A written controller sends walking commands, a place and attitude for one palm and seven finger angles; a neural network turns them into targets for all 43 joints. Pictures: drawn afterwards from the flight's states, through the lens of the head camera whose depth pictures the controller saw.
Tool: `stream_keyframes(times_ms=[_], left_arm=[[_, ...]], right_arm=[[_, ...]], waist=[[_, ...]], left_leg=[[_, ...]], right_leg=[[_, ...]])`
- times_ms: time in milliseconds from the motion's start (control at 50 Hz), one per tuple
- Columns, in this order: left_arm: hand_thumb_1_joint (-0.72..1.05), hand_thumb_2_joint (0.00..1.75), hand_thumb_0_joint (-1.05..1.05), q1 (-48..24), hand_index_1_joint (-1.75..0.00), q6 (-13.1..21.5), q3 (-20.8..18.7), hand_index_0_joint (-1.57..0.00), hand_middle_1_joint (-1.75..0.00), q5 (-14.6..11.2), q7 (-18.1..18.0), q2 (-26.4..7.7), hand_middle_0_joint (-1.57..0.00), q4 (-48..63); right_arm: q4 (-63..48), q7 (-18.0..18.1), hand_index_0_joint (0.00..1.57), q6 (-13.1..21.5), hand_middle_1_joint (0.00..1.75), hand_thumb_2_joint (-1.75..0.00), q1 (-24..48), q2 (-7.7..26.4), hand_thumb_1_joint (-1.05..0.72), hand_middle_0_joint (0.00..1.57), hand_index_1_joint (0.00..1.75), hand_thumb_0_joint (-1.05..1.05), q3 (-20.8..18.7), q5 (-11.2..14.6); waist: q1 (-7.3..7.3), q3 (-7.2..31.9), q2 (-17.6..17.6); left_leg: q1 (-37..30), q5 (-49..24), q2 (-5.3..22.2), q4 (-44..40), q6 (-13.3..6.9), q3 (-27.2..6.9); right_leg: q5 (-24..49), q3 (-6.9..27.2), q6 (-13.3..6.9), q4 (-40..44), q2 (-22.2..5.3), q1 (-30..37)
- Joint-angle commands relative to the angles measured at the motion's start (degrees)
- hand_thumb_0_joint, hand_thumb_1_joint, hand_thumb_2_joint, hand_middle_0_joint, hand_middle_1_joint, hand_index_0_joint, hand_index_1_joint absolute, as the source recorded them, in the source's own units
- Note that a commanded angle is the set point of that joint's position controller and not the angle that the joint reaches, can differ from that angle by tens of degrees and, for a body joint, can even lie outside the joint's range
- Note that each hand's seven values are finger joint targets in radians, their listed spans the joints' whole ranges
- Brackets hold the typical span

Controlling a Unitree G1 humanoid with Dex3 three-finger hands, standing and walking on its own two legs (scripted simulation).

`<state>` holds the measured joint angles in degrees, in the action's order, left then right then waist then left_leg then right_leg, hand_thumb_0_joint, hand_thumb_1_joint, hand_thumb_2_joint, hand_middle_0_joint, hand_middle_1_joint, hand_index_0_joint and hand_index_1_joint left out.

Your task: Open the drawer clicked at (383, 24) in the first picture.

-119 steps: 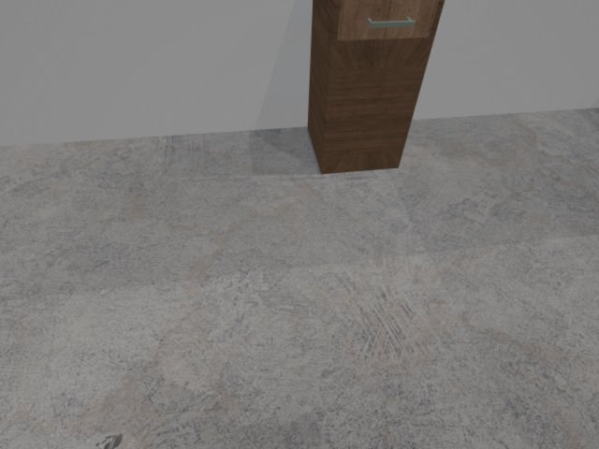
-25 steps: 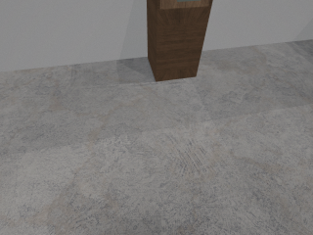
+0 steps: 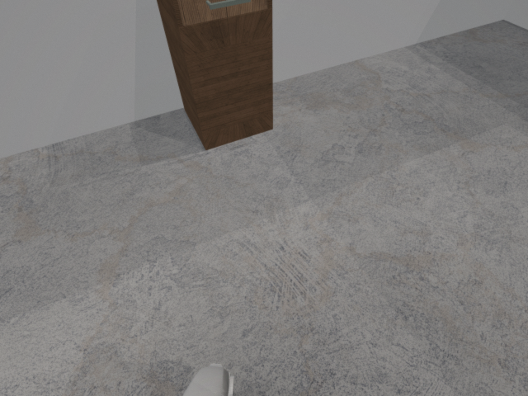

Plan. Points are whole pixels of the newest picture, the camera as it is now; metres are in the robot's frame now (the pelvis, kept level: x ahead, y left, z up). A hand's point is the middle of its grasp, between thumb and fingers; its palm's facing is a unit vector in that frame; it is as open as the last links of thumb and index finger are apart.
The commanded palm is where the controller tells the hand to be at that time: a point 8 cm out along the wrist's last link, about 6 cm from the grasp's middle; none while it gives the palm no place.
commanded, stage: walk to a spot facing it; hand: left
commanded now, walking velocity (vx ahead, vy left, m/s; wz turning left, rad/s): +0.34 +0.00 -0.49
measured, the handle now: (228, 1) +1.52 +0.30 -0.02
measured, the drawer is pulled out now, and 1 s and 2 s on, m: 0.00 0.00 0.00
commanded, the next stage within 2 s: none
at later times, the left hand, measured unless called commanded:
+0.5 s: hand (151, 293) +0.32 +0.29 -0.18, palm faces -0.21 -0.96 -0.19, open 7.4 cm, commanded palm none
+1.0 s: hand (249, 207) +0.57 +0.11 -0.18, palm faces -0.42 -0.89 -0.18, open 7.1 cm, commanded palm none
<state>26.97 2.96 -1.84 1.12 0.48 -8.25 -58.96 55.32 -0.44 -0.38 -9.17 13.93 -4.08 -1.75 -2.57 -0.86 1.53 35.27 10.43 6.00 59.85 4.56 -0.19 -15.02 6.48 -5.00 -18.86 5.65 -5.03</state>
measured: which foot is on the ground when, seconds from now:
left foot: up 0.00-0.22, down 0.24-0.88, up 0.90-1.00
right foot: down 0.00-0.24, up 0.26-0.86, down 0.88-1.00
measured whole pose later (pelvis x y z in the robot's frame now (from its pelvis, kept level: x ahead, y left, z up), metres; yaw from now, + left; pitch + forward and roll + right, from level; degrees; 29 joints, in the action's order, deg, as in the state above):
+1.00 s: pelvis +0.41 -0.01 -0.02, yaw -29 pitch -1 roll +0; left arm 10.9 3.8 -4.1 -0.4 -0.7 -9.5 -57.2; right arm 64.8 1.1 1.3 -26.7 4.2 -1.9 -0.9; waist 2.2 -2.6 -0.5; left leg 20.5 20.6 6.8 75.2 1.2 5.3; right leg -17.6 -9.8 -7.2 -32.0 4.4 -14.2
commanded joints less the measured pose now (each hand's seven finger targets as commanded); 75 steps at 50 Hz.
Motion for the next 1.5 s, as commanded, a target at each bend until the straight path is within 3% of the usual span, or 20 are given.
stream_keyframes(times_ms=[0,120,180,220,240,300,380,700,800,840,860,880,940,1040,1240,1300,1340,1360,1380,1480], left_arm=[[0.9,0.9,0.0,6.22,-0.3,1.19,-2.72,-0.2,-0.3,0.55,-1.71,-10.23,-0.2,1.56],[0.9,0.9,0.0,3.65,-0.3,0.74,-3.08,-0.2,-0.3,0.89,-2.49,-11.4,-0.2,1.79],[0.9,0.9,0.0,-2.21,-0.3,1.12,-3.92,-0.2,-0.3,0.03,-2.22,-12.73,-0.2,3.33],[0.9,0.9,0.0,1.48,-0.3,1.01,-3.54,-0.2,-0.3,-1.2,-0.72,-7.03,-0.2,4.35],[0.9,0.9,0.0,-0.04,-0.3,0.82,-3.69,-0.2,-0.3,-0.82,-0.83,-8.21,-0.2,4.86],[0.9,0.9,0.0,-5.63,-0.3,-0.85,-3.89,-0.2,-0.3,0.75,0.77,-7.68,-0.2,4.62],[0.9,0.9,0.0,-2.94,-0.3,-3.51,-3.64,-0.2,-0.3,0.96,1.23,-4.52,-0.2,3.56],[0.9,0.9,0.0,-26.36,-0.3,-3.11,-1.43,-0.2,-0.3,0.48,1.67,-2.71,-0.2,8.22],[0.9,0.9,0.0,-14.72,-0.3,-1.77,-1.93,-0.2,-0.3,0.7,0.47,-4.85,-0.2,4.74],[0.9,0.9,0.0,-0.83,-0.3,-0.46,-3.75,-0.2,-0.3,1.0,-0.06,-10.39,-0.2,0.62],[0.9,0.9,0.0,4.49,-0.3,-0.05,-4.9,-0.2,-0.3,0.31,-0.79,-15.12,-0.2,-0.75],[0.9,0.9,0.0,2.8,-0.3,-0.33,-5.05,-0.2,-0.3,-1.0,-1.26,-16.49,-0.2,-0.36],[0.9,0.9,0.0,-8.21,-0.3,0.43,-2.7,-0.2,-0.3,-1.0,-1.59,-8.0,-0.2,0.94],[0.9,0.9,0.0,-7.64,-0.3,2.26,-1.75,-0.2,-0.3,-0.11,-1.43,-5.4,-0.2,0.4],[0.9,0.9,0.0,2.11,-0.3,2.5,-1.52,-0.2,-0.3,-0.12,-1.96,-7.12,-0.2,-3.12],[0.9,0.9,0.0,1.42,-0.3,2.54,-1.78,-0.2,-0.3,-0.07,-2.26,-9.26,-0.2,-3.76],[0.9,0.9,0.0,-0.76,-0.3,2.57,-1.99,-0.2,-0.3,-0.9,-2.05,-8.88,-0.2,-2.76],[0.9,0.9,0.0,1.74,-0.3,2.58,-1.52,-0.2,-0.3,-1.77,-1.38,-5.57,-0.2,-1.98],[0.9,0.9,0.0,0.1,-0.3,2.83,-1.44,-0.2,-0.3,-1.43,-1.5,-5.78,-0.2,-0.99],[0.9,0.9,0.0,-3.59,-0.3,-1.03,-1.87,-0.2,-0.3,0.56,0.01,-1.34,-0.2,-1.59]], right_arm=[[-8.71,-0.36,0.2,2.58,0.3,-0.9,11.09,2.12,-0.9,0.2,0.3,0.0,0.07,0.55],[-10.27,-0.71,0.2,3.53,0.3,-0.9,12.64,1.04,-0.9,0.2,0.3,0.0,0.57,1.15],[-4.78,0.93,0.2,4.29,0.3,-0.9,-5.72,4.15,-0.9,0.2,0.3,0.0,-0.37,1.22],[-0.6,1.66,0.2,4.76,0.3,-0.9,-20.76,14.91,-0.9,0.2,0.3,0.0,-2.63,0.2],[-1.65,1.61,0.2,4.01,0.3,-0.9,-17.46,13.28,-0.9,0.2,0.3,0.0,-1.83,0.69],[-3.58,1.56,0.2,4.82,0.3,-0.9,-5.52,2.92,-0.9,0.2,0.3,0.0,0.9,0.72],[-1.26,1.95,0.2,6.03,0.3,-0.9,-7.98,0.7,-0.9,0.2,0.3,0.0,1.22,0.87],[8.69,3.08,0.2,5.73,0.3,-0.9,-28.1,0.04,-0.9,0.2,0.3,0.0,2.07,0.1],[8.56,2.84,0.2,4.77,0.3,-0.9,-25.94,2.95,-0.9,0.2,0.3,0.0,1.48,0.68],[6.5,1.94,0.2,4.76,0.3,-0.9,-22.07,1.95,-0.9,0.2,0.3,0.0,1.56,1.71],[4.15,1.92,0.2,5.31,0.3,-0.9,-20.99,-2.09,-0.9,0.2,0.3,0.0,1.79,2.37],[2.39,2.06,0.2,5.15,0.3,-0.9,-16.2,-0.52,-0.9,0.2,0.3,0.0,1.05,2.02],[4.0,1.65,0.2,3.42,0.3,-0.9,-16.62,-3.52,-0.9,0.2,0.3,0.0,1.06,0.89],[3.84,0.79,0.2,1.55,0.3,-0.9,-16.17,-5.42,-0.9,0.2,0.3,0.0,0.88,0.2],[-2.76,-1.27,0.2,3.58,0.3,-0.9,6.39,-2.66,-0.9,0.2,0.3,0.0,1.76,0.32],[-0.57,-0.34,0.2,4.28,0.3,-0.9,-0.32,-0.51,-0.9,0.2,0.3,0.0,1.13,0.18],[4.28,0.67,0.2,4.67,0.3,-0.9,-16.78,4.85,-0.9,0.2,0.3,0.0,-0.33,-0.5],[5.86,1.15,0.2,4.83,0.3,-0.9,-24.03,10.89,-0.9,0.2,0.3,0.0,-1.97,-1.06],[6.04,1.21,0.2,4.31,0.3,-0.9,-23.58,10.83,-0.9,0.2,0.3,0.0,-1.54,0.19],[3.68,1.58,0.2,5.34,0.3,-0.9,-8.61,-0.55,-0.9,0.2,0.3,0.0,1.09,0.38]], waist=[[-2.18,-2.07,-7.69],[-1.5,-3.83,-10.83],[7.58,3.31,-7.48],[9.78,15.06,18.3],[8.23,11.03,12.28],[2.51,-6.1,5.57],[-0.04,-4.27,7.31],[6.54,-7.39,4.78],[0.65,-0.45,9.87],[-6.32,6.9,3.92],[-6.34,12.74,-7.61],[-5.63,11.03,-3.19],[2.41,-3.29,-0.19],[5.25,-5.51,-4.92],[-0.54,-5.81,-7.82],[3.42,-0.06,-6.81],[10.96,9.54,-2.03],[11.9,17.61,11.05],[10.24,17.16,10.0],[2.32,-5.76,5.18]], left_leg=[[11.15,2.6,0.04,-4.41,0.02,1.15],[0.17,6.16,-2.4,-17.77,-2.01,2.56],[-30.71,-1.35,-5.36,-31.27,-4.12,3.85],[-53.73,-1.2,22.01,-38.16,-11.03,-27.13],[-44.82,6.24,24.31,-44.61,-13.06,-33.1],[-21.37,13.41,15.87,-49.68,-8.78,-15.66],[-20.19,-1.93,10.14,-48.88,-4.55,1.41],[-43.65,-41.3,11.08,-44.99,-5.88,11.9],[-42.45,-68.81,11.63,-26.06,-5.24,16.74],[-21.35,-40.4,9.29,-1.26,-4.13,18.19],[-3.06,17.71,-1.63,18.64,-1.74,15.92],[2.15,21.65,-1.9,25.81,-3.52,5.89],[-0.98,7.06,4.14,18.49,-3.25,1.36],[-3.93,3.22,4.02,5.98,-1.91,3.7],[-1.13,-2.17,-0.83,-20.08,-3.12,9.65],[-14.24,0.05,-4.82,-26.51,-5.52,11.61],[-40.92,-11.76,0.7,-30.18,-8.86,5.71],[-56.42,-21.52,18.53,-30.76,-16.44,-16.45],[-53.63,-22.05,23.88,-38.08,-19.47,-23.43],[-18.31,3.32,13.36,-48.83,-11.48,-2.51]], right_leg=[[21.07,17.17,-6.68,3.3,-16.97,10.06],[30.83,16.36,-5.22,-0.61,-15.82,6.58],[37.96,11.51,-1.63,-16.52,-10.01,-6.23],[-15.58,-1.35,3.5,-49.09,0.74,-28.08],[-16.09,0.67,3.08,-55.88,-2.54,-29.41],[-3.75,-2.86,3.9,-57.85,-9.84,-29.27],[4.04,-4.36,5.0,-55.16,-9.86,-27.57],[3.8,-15.72,2.8,-27.58,-7.74,-35.88],[-1.93,-20.8,-1.56,-17.85,-0.94,-15.87],[7.08,-8.75,-6.75,-10.93,-10.56,11.65],[19.49,20.74,-15.7,-6.31,-28.39,24.23],[20.3,25.15,-18.4,-0.35,-30.91,21.35],[18.11,7.61,0.13,4.63,-23.26,-2.08],[21.96,-2.79,-5.01,6.36,-16.85,-11.13],[43.33,-2.88,-2.47,1.45,-15.37,6.44],[57.24,-3.19,-1.75,-9.38,-16.25,8.81],[43.57,-6.36,1.75,-30.12,-12.66,-5.16],[3.24,-10.14,3.8,-50.81,-4.56,-21.53],[-15.95,-5.58,2.77,-61.64,-4.09,-25.9],[-2.87,-5.55,4.45,-55.2,-12.18,-24.0]])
